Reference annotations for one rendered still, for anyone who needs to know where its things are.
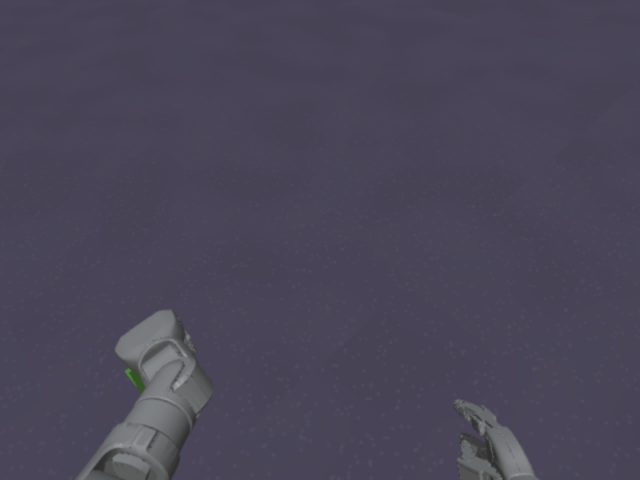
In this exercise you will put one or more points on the right robot hand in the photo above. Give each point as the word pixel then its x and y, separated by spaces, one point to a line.
pixel 500 458

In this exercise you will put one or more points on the cube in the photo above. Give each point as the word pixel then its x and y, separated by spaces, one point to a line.
pixel 136 379

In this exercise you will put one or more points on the left robot hand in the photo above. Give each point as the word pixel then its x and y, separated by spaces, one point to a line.
pixel 163 323

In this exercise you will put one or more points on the left robot arm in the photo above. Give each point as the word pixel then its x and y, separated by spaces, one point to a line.
pixel 147 444

